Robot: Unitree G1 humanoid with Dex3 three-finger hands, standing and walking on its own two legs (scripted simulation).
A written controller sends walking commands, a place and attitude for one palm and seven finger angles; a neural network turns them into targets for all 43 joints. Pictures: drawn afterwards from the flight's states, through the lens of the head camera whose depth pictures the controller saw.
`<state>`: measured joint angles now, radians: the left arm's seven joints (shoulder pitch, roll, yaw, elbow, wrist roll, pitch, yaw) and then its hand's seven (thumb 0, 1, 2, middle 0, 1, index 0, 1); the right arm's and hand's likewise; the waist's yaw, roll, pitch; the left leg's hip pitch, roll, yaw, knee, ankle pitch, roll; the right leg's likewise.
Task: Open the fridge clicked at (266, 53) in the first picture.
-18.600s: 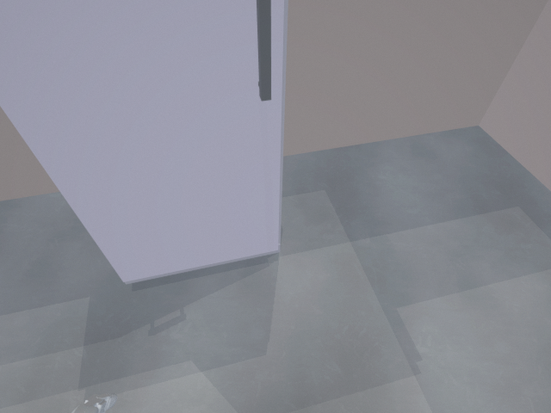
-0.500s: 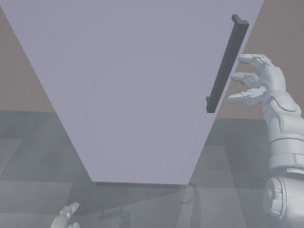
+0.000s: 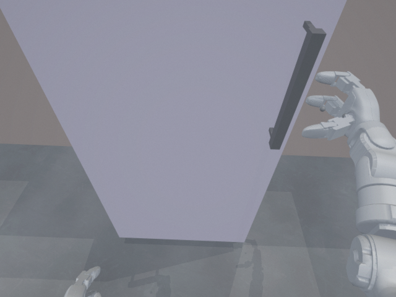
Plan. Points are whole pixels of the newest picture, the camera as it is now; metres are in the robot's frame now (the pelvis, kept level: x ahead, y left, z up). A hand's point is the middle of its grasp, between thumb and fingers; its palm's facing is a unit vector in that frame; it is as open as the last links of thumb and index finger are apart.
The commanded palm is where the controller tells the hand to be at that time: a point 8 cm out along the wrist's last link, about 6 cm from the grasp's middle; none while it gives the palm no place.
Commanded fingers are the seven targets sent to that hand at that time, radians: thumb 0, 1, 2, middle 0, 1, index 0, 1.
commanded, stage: move the hooked fingers beside the handle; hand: right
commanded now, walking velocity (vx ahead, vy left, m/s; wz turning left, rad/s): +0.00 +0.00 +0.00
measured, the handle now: (288, 94) +0.49 -0.14 +0.19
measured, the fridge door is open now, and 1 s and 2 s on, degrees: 0 0 0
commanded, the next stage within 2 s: feel for the door with the fingertips in 0.92 s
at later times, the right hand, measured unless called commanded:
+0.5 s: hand (321, 109) +0.43 -0.19 +0.20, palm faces +0.00 +1.00 -0.01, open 14.0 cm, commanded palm +0.41 -0.24 +0.20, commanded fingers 0.00 0.50 -0.30 0.30 1.20 0.30 1.20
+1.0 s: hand (320, 111) +0.43 -0.19 +0.20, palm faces -0.01 +1.00 -0.01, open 14.0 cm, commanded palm +0.41 -0.24 +0.20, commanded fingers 0.00 0.50 -0.30 0.30 1.20 0.30 1.20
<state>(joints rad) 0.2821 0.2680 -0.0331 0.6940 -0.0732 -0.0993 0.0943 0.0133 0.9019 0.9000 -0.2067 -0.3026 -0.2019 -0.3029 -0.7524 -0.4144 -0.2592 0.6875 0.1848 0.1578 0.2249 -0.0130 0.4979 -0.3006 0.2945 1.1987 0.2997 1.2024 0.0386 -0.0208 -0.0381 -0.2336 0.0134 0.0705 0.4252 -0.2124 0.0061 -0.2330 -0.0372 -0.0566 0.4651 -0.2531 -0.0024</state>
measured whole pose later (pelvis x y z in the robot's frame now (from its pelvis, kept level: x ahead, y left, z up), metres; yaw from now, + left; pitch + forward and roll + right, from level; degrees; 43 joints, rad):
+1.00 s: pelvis +0.00 +0.00 +0.00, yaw +0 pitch +1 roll +1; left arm 0.29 0.27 -0.03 0.69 -0.08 -0.09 0.09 0.01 0.90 0.90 -0.21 -0.30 -0.20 -0.30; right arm -0.73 -0.41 -0.26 0.68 0.18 0.17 0.23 -0.01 0.50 -0.30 0.30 1.20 0.30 1.20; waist 0.04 -0.02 -0.04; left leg -0.24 0.01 0.07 0.44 -0.22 0.01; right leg -0.24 -0.04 -0.05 0.48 -0.26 0.00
